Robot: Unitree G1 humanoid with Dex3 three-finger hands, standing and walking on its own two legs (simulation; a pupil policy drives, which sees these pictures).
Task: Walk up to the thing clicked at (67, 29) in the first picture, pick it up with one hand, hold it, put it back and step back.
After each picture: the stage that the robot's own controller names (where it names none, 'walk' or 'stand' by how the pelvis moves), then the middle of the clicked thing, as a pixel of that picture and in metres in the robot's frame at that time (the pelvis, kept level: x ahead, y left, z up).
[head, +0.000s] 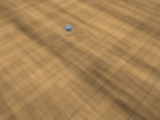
stand; (68, 30) +1.65 +0.17 -0.72
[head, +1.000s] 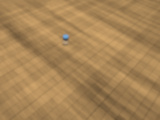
walk; (65, 39) +1.51 +0.14 -0.71
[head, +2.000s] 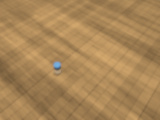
walk; (57, 68) +0.95 +0.20 -0.71
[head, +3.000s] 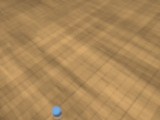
walk; (57, 113) +0.52 +0.22 -0.69
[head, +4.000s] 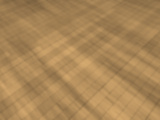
stand; out of the picture +0.35 +0.18 -0.71
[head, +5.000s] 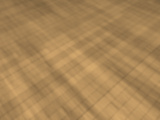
stand; out of the picture +0.35 +0.15 -0.72
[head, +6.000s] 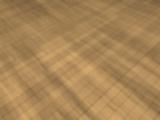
stand; out of the picture +0.33 +0.18 -0.73
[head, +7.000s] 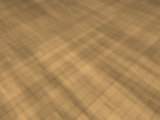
stand; out of the picture +0.33 +0.19 -0.73
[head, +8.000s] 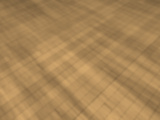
go down; out of the picture +0.33 +0.19 -0.73
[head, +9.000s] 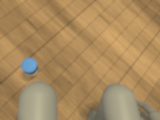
go down; (30, 67) +0.41 +0.21 -0.34
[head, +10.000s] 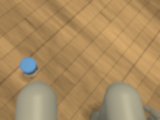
approach; (29, 68) +0.41 +0.21 -0.31
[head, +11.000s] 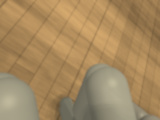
close in; out of the picture +0.40 +0.25 -0.22
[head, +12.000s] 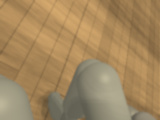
close; out of the picture +0.40 +0.27 -0.22
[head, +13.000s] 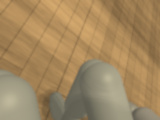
lift; out of the picture +0.37 +0.24 -0.22
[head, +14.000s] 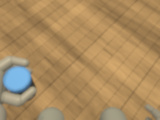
lift; (22, 85) +0.32 +0.19 +0.00
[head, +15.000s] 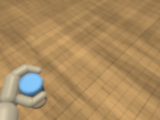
hold; (34, 91) +0.32 +0.17 +0.01
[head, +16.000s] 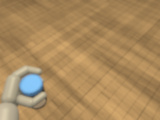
hold; (34, 92) +0.32 +0.17 +0.01
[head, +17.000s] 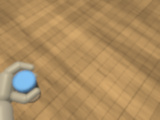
crouch; (28, 87) +0.34 +0.18 -0.04
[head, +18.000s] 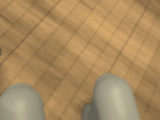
lower; out of the picture +0.45 +0.25 -0.09
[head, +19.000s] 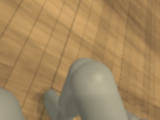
lower; out of the picture +0.43 +0.27 -0.22
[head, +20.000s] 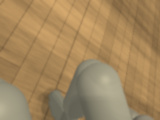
lower; out of the picture +0.41 +0.28 -0.22
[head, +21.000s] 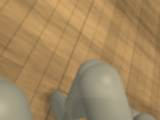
lower; out of the picture +0.40 +0.27 -0.22
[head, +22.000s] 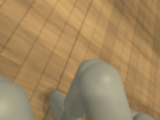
lower; out of the picture +0.40 +0.27 -0.22
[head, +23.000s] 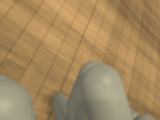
open; out of the picture +0.39 +0.25 -0.23
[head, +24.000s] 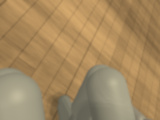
stand; out of the picture +0.39 +0.24 -0.24
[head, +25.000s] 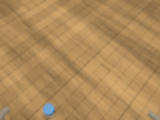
stand; (49, 110) +0.36 +0.18 -0.57
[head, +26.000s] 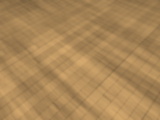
stand; out of the picture +0.34 +0.17 -0.67
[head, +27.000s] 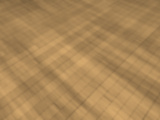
stand; out of the picture +0.34 +0.17 -0.67
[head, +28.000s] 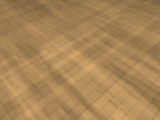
stand; out of the picture +0.36 +0.16 -0.72
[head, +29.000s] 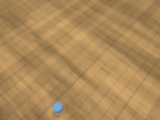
walk; (58, 109) +0.42 +0.15 -0.70
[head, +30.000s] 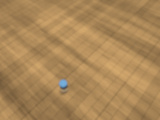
walk; (63, 86) +0.68 +0.20 -0.70
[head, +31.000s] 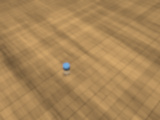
stand; (66, 69) +0.99 +0.17 -0.70
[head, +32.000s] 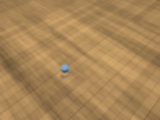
stand; (64, 70) +0.98 +0.17 -0.72
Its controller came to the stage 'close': yes
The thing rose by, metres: 0.73
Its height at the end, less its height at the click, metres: +0.00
